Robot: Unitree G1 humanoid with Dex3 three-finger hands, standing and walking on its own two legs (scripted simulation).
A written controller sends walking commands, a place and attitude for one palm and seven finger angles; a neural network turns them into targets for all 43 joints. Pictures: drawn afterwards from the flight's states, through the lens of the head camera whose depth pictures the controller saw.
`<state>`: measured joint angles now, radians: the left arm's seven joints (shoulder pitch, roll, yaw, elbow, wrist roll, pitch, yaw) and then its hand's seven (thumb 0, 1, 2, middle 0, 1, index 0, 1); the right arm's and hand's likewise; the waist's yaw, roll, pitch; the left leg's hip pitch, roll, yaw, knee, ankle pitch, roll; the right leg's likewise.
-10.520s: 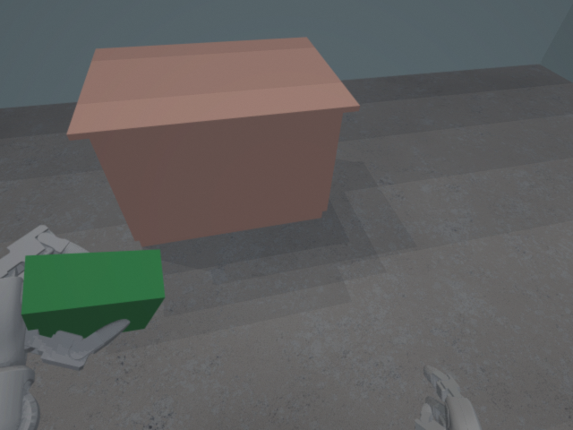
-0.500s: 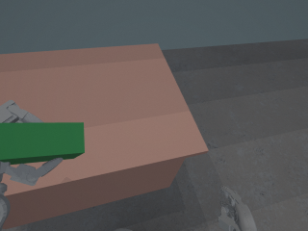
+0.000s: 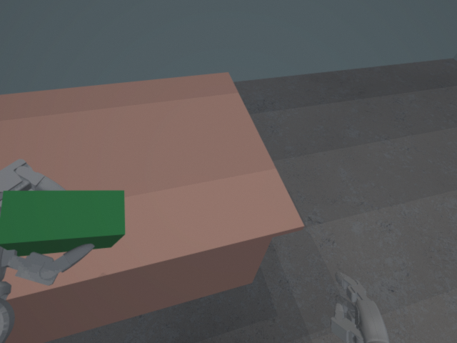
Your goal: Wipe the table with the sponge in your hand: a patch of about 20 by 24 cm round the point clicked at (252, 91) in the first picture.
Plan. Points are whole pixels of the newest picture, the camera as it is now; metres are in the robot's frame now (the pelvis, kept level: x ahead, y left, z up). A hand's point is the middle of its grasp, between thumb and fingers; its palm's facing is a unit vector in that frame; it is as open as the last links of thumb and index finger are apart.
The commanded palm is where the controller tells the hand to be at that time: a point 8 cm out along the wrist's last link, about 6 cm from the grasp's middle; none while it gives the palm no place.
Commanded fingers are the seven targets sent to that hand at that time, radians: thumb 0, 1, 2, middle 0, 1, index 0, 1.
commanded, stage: shuffle to correct the standing spot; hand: left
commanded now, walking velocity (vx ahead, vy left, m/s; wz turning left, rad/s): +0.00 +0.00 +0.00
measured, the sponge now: (84, 224) +0.23 +0.22 +0.14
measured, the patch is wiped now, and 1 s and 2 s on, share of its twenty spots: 0.00 0.00 0.00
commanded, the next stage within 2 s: come to a stop and stand still in 0.68 s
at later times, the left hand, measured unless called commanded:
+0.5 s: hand (109, 200) +0.26 +0.19 +0.16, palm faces +0.27 -0.91 -0.33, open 9.5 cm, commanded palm +0.20 +0.23 +0.18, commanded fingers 0.00 0.10 1.30 -1.20 -1.60 -1.20 -1.60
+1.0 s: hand (126, 189) +0.27 +0.18 +0.16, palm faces +0.24 -0.88 -0.41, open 9.5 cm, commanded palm +0.22 +0.22 +0.18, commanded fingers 0.00 0.10 1.30 -1.20 -1.60 -1.20 -1.60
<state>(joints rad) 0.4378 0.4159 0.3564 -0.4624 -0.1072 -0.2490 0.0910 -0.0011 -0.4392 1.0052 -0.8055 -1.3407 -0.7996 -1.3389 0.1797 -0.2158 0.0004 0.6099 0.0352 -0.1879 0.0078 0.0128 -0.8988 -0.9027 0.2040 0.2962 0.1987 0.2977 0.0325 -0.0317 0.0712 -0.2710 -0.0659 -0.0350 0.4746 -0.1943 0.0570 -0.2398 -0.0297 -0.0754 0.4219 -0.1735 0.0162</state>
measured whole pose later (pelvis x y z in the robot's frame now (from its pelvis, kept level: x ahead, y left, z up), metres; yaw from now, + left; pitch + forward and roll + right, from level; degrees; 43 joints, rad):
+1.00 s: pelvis +0.04 -0.05 +0.00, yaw -4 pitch -1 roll -1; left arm 0.45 0.42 0.33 -0.48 -0.09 -0.11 0.07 0.00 -0.44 1.01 -0.80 -1.34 -0.80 -1.34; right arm 0.19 -0.22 0.02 0.56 0.06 -0.07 -0.07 0.01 -0.90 -0.90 0.20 0.30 0.20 0.30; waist 0.00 0.01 0.04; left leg -0.19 0.03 0.00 0.49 -0.28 0.00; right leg -0.18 0.06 -0.04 0.42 -0.23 -0.04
